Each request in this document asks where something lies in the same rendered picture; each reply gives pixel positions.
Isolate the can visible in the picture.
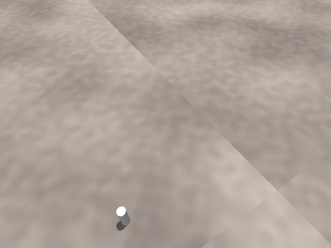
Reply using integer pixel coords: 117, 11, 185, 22
116, 206, 130, 226

